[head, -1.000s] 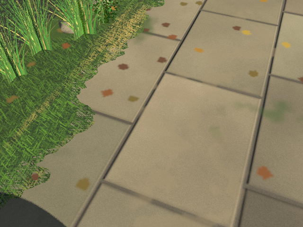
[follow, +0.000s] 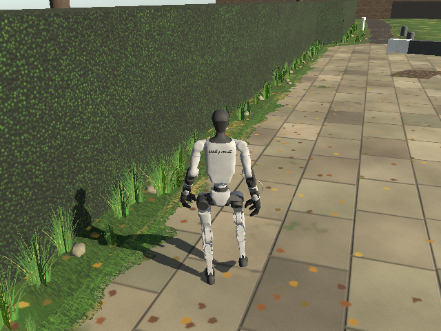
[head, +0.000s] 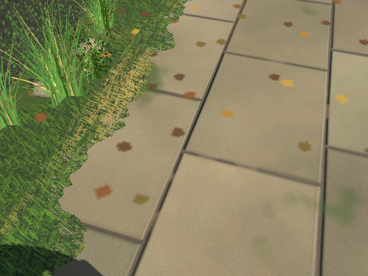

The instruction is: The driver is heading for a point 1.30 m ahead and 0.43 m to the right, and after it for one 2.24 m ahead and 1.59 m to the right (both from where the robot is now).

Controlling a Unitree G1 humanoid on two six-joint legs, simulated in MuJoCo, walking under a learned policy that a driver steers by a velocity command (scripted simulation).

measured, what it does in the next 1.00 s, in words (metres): walks ahead, turning right: right foot, then left foot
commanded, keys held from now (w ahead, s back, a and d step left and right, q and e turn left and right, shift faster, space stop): w+e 0.72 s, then w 0.28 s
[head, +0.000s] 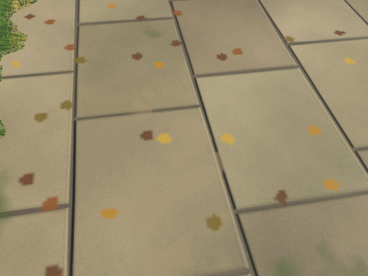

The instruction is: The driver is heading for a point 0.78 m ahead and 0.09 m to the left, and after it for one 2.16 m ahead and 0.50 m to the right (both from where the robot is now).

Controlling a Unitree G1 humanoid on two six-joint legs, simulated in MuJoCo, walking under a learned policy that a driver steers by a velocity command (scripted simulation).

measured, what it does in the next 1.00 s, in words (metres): walks ahead: right foot, then left foot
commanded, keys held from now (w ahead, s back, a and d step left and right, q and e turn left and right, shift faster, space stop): w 0.64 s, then w+q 0.36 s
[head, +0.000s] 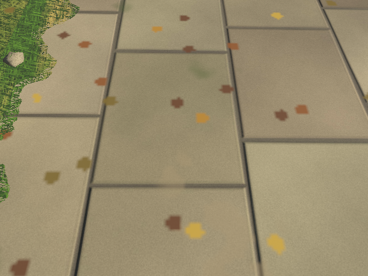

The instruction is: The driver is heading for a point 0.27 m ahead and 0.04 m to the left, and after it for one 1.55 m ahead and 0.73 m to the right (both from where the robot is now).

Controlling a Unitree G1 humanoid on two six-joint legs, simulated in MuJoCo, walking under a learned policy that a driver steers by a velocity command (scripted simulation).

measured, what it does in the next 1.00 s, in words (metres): walks ahead, turning right: right foot, then left foot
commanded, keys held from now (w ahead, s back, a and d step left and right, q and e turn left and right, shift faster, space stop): w+q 0.04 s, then w+e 0.96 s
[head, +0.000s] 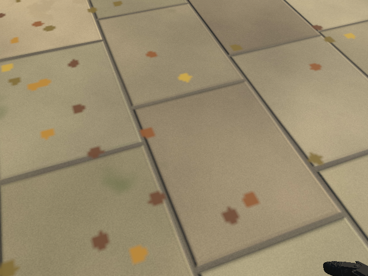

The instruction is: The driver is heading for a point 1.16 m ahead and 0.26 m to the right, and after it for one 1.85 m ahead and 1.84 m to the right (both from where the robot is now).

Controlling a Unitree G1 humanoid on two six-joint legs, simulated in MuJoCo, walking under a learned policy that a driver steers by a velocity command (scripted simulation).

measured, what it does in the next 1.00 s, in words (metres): walks ahead, turning right: right foot, then left foot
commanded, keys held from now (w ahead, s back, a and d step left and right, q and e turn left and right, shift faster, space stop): w+e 0.54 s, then w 0.46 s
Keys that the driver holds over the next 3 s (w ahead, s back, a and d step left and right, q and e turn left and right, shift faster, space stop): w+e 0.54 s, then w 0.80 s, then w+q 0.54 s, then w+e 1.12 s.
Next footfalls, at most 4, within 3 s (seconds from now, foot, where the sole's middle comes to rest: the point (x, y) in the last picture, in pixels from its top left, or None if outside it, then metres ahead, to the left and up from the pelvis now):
0.46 right None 0.36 -0.19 -0.76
0.98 left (227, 216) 0.72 -0.11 -0.76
1.50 right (309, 187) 0.87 -0.46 -0.76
2.02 left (256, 125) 1.21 -0.26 -0.76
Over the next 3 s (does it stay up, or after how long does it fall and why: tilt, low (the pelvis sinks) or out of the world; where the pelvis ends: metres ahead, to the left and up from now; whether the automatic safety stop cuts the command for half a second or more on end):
stays up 1.54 -0.55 0.01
